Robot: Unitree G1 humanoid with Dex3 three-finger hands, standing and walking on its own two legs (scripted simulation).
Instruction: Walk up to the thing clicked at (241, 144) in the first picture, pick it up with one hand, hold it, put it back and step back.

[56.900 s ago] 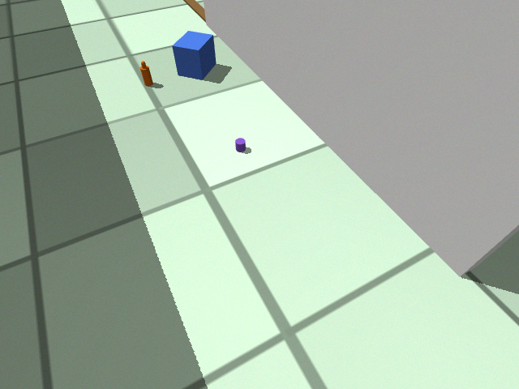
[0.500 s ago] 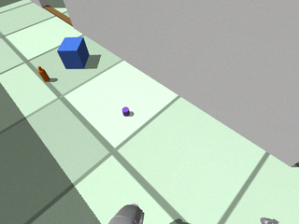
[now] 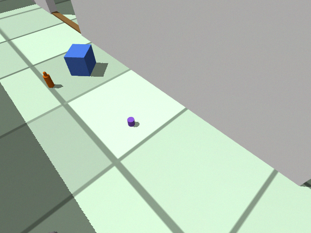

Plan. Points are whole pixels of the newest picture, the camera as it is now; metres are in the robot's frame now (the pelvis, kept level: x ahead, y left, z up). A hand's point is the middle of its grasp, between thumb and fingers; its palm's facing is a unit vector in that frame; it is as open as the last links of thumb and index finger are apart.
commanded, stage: step back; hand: left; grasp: from above
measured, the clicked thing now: (131, 121) +1.03 +0.22 -0.73
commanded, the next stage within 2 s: stand in 0.50 s
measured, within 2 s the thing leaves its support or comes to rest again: neither
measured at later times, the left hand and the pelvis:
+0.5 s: hand out of the picture +0.14 +0.28 -0.14, palm faces +0.04 -0.94 -0.35, open 7.3 cm; pelvis +0.04 +0.02 +0.01, yaw +0 degrees
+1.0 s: hand out of the picture +0.10 +0.27 -0.14, palm faces -0.02 -0.94 -0.34, open 7.3 cm; pelvis +0.03 +0.02 +0.02, yaw +0 degrees
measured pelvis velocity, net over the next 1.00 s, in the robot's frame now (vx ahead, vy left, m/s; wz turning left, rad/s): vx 0.03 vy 0.02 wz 0.00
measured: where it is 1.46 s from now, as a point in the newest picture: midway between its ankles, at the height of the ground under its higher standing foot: outside the picture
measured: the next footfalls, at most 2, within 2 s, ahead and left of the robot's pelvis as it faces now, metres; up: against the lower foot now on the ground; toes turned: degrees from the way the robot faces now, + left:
none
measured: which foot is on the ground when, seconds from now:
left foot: down 0.00-1.00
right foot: down 0.00-1.00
